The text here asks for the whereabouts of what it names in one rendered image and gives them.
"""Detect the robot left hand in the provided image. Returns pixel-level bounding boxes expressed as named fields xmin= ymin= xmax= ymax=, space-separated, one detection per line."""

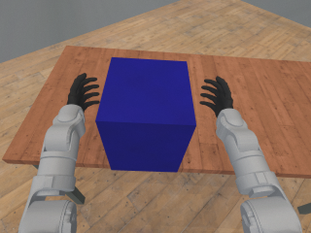
xmin=66 ymin=73 xmax=100 ymax=112

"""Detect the left robot forearm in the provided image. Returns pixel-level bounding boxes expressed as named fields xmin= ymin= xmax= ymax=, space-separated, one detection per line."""
xmin=17 ymin=104 xmax=86 ymax=233

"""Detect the table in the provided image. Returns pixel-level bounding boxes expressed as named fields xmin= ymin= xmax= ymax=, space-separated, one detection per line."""
xmin=2 ymin=46 xmax=311 ymax=215

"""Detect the robot right hand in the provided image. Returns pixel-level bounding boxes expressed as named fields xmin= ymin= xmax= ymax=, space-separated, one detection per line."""
xmin=199 ymin=76 xmax=233 ymax=117

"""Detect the robot right upper arm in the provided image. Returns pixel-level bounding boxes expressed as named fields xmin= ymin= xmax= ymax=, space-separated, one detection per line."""
xmin=240 ymin=195 xmax=301 ymax=233

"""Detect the right robot forearm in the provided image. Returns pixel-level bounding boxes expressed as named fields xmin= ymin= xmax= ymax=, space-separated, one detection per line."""
xmin=216 ymin=108 xmax=302 ymax=233

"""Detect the carton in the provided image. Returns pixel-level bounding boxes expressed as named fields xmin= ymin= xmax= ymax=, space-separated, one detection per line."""
xmin=95 ymin=57 xmax=196 ymax=173

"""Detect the robot left upper arm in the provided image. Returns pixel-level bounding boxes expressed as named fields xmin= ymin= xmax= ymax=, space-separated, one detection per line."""
xmin=20 ymin=200 xmax=78 ymax=233

